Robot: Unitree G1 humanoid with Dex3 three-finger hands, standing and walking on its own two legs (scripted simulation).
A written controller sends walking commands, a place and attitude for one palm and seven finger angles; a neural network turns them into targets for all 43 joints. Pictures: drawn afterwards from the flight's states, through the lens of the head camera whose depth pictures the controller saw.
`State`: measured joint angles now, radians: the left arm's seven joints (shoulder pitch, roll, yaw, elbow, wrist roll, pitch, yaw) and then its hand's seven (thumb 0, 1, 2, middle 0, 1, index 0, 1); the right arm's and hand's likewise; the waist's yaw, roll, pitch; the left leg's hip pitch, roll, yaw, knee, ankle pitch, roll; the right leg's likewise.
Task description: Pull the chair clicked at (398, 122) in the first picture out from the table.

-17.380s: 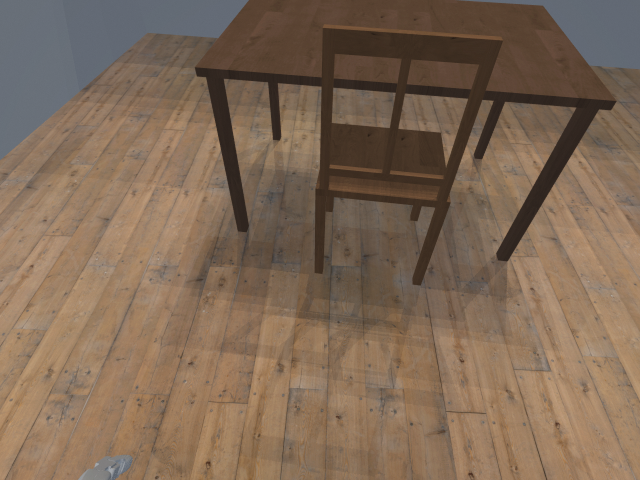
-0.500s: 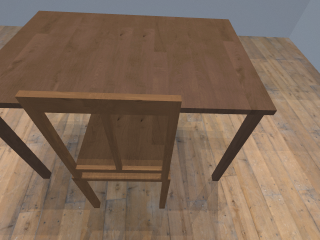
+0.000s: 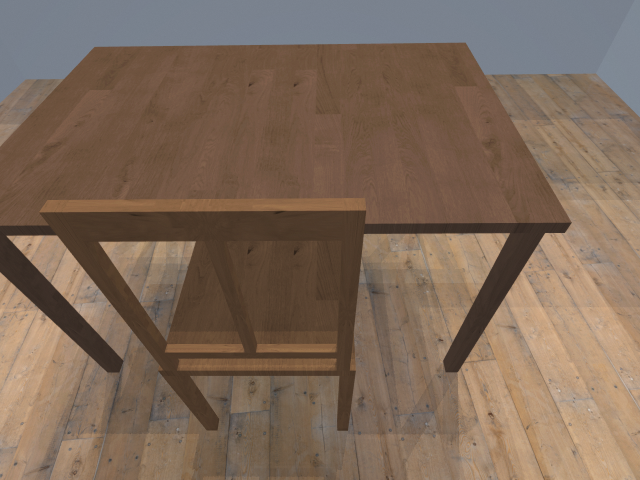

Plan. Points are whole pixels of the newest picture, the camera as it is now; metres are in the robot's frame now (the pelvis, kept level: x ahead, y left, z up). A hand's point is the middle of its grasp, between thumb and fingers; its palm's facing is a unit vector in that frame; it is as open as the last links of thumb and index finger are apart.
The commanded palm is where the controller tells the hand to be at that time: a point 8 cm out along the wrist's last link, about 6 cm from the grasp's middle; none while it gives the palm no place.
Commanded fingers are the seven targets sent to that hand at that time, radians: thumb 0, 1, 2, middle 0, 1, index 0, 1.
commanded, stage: look again from close up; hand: left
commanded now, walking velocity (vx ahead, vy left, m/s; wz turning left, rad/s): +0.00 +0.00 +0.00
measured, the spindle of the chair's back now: (236, 302) +0.39 +0.17 -0.07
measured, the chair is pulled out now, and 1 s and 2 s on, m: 0.00 0.00 0.00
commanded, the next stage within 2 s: raise the hand toward the chair's back in 0.90 s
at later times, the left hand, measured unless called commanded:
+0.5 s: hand out of the picture +0.01 +0.15 -0.17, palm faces +0.01 -0.98 -0.21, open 7.4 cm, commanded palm none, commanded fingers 0.00 0.90 0.90 -0.20 -0.30 -0.20 -0.30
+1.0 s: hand out of the picture -0.02 +0.13 -0.17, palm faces +0.01 -0.98 -0.18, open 7.4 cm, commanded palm +0.08 +0.18 -0.07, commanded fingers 0.00 0.88 0.89 -0.20 -0.30 -0.20 -0.30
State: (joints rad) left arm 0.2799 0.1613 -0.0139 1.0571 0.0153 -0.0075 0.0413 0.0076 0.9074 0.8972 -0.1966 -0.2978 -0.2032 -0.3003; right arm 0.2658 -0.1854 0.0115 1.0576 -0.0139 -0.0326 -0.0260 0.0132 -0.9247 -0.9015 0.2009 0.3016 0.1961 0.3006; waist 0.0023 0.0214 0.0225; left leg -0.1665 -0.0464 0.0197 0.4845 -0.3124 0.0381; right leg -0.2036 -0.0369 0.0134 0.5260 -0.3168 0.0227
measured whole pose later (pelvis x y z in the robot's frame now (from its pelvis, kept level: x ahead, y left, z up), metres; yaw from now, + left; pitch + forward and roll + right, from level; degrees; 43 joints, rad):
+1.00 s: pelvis -0.01 -0.04 +0.01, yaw +0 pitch -1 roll +0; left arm 0.30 0.16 -0.02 1.07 0.01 -0.01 0.03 0.01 0.91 0.90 -0.20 -0.30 -0.20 -0.30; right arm 0.27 -0.13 0.02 1.15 -0.01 -0.03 -0.03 0.01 -0.91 -0.90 0.20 0.30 0.20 0.30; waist 0.01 -0.03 0.05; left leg -0.16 0.01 -0.01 0.43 -0.26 -0.02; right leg -0.18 0.02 -0.02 0.46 -0.26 -0.03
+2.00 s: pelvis -0.05 -0.02 -0.10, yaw +2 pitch +17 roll -2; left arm 0.45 0.22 0.15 -0.11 -0.23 -0.44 -0.14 0.01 -0.06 0.48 -0.10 -0.15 -0.10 -0.15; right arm 0.25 -0.25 -0.01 0.58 0.01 -0.20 -0.05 0.01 -0.90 -0.90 0.20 0.30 0.20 0.30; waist -0.01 0.02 -0.15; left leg -0.96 0.00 -0.05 1.22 -0.55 0.01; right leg -0.93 0.00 -0.07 1.17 -0.53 -0.01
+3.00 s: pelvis -0.04 -0.01 -0.08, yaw +2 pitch +15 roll -3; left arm 0.28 0.27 0.22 0.05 -0.27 -0.35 -0.24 -0.01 -0.50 0.30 -0.06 -0.08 -0.06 -0.08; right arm 0.23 -0.25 0.02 0.55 0.02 -0.19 -0.05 0.01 -0.90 -0.90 0.20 0.30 0.20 0.30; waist -0.02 0.02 -0.13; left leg -0.87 -0.01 -0.05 1.14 -0.53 0.02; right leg -0.84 0.00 -0.06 1.08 -0.50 0.00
